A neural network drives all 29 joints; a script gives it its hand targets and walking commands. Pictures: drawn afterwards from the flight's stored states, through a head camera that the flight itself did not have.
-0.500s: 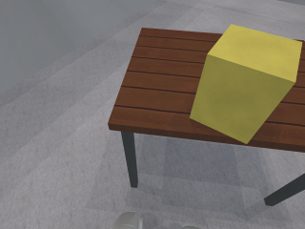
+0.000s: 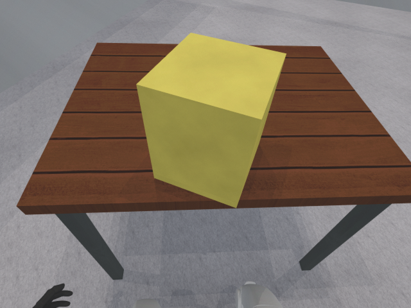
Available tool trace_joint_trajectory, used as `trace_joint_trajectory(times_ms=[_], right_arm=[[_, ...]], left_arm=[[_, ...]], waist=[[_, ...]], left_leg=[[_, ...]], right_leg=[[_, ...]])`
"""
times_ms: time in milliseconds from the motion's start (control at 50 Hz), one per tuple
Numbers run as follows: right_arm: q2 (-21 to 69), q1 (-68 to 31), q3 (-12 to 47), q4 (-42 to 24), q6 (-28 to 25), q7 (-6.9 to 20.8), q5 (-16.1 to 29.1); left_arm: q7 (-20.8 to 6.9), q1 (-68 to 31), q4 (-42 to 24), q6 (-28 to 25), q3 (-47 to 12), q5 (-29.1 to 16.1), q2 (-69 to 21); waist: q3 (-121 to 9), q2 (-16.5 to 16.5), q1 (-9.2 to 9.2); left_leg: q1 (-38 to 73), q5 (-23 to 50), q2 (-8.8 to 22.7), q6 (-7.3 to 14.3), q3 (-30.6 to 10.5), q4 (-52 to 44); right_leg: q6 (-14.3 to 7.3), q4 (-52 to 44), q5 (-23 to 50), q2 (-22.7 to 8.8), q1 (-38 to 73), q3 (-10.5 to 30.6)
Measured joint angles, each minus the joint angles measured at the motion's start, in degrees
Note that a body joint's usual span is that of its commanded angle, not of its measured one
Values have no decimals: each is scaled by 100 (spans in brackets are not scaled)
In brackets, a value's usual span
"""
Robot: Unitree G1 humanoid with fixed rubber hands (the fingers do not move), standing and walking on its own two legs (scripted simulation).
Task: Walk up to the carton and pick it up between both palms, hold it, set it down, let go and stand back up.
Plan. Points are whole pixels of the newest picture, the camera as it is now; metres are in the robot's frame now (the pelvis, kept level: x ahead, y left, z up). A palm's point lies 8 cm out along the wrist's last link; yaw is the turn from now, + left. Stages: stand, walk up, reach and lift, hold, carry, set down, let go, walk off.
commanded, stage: walk up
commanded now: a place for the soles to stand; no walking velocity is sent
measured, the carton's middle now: (213, 121) +0.46 +0.01 +0.12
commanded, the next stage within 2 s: none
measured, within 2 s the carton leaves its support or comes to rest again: neither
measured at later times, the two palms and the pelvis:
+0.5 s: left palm out of the picture +0.10 +0.27 -0.08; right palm (370, 287) +0.19 -0.33 -0.09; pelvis +0.06 -0.04 +0.02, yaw +3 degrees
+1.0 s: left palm out of the picture +0.14 +0.28 -0.06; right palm (370, 291) +0.18 -0.30 -0.05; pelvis +0.07 -0.02 +0.06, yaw +5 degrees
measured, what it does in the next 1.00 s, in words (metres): steps on the spot: left foot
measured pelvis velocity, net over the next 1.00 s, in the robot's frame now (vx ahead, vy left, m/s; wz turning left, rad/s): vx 0.07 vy -0.02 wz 0.08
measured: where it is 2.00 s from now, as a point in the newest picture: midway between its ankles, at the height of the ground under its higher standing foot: outside the picture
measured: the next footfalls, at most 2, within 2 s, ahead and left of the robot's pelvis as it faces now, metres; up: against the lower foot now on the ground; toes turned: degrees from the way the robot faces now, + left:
left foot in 0.30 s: +0.17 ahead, +0.07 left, +0.00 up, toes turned -5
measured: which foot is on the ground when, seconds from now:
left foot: up 0.00-0.28, down 0.30-1.00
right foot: down 0.00-1.00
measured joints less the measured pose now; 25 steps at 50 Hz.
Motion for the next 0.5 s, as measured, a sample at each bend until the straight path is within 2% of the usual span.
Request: trace_joint_trajectory(times_ms=[40,80,160,220,280,320,360,440,500], right_arm=[[8,-166,-4,178,123,-31,62],[11,-279,6,259,119,-7,127],[73,-354,77,220,25,130,156],[136,-484,112,142,55,222,123],[243,-656,147,61,110,290,116],[352,-789,143,29,140,328,108],[442,-923,155,-4,163,348,91],[445,-1147,203,10,248,380,110],[547,-1314,261,154,319,376,128]], left_arm=[[61,33,24,-8,-57,-28,-96],[140,82,68,-8,-146,-40,-234],[268,280,266,-127,-295,-71,-371],[412,430,494,-257,-363,-96,-400],[525,480,733,-318,-413,-139,-362],[588,402,893,-301,-439,-176,-327],[633,256,1030,-269,-470,-211,-360],[660,-22,1194,-259,-553,-227,-565],[638,-172,1313,-316,-552,-191,-614]], waist=[[-10,28,140],[-10,170,255],[-90,377,404],[-81,520,470],[-16,539,504],[86,399,505],[195,251,484],[150,540,375],[60,634,305]], left_leg=[[-342,22,-431,130,-117,840],[-650,410,-643,195,56,1166],[-982,781,-805,213,658,686],[-985,838,-866,192,751,-23],[-784,872,-923,223,675,-793],[-667,1243,-1044,241,739,-1013],[-571,1272,-1208,258,862,-1132],[-628,1237,-1134,325,747,-1148],[-566,1278,-1087,259,684,-1267]], right_leg=[[-118,78,-123,74,40,-22],[-212,-45,-170,170,201,-132],[-334,-322,-251,276,516,-376],[-369,-457,-296,370,687,-523],[-391,-412,-394,372,728,-586],[-366,-261,-511,233,713,-523],[-305,-186,-544,60,710,-406],[-251,-433,-455,218,776,-437],[-295,-657,-356,298,888,-475]])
